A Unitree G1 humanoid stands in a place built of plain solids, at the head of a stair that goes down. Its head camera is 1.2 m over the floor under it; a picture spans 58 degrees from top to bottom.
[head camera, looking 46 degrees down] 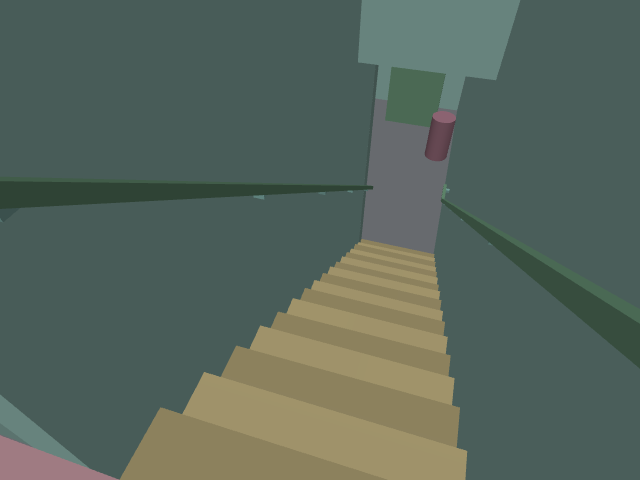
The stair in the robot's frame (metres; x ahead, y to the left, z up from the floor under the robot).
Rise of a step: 0.18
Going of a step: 0.24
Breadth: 1.00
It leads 17 degrees to the right of straight ahead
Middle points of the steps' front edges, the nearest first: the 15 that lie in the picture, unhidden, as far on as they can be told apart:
0.44 0.04 -0.19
0.66 -0.03 -0.37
0.88 -0.10 -0.56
1.11 -0.16 -0.75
1.33 -0.23 -0.93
1.55 -0.30 -1.11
1.79 -0.37 -1.30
2.00 -0.43 -1.47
2.23 -0.50 -1.66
2.46 -0.57 -1.84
2.67 -0.64 -2.02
2.91 -0.71 -2.21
3.13 -0.78 -2.38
3.35 -0.85 -2.56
3.59 -0.92 -2.74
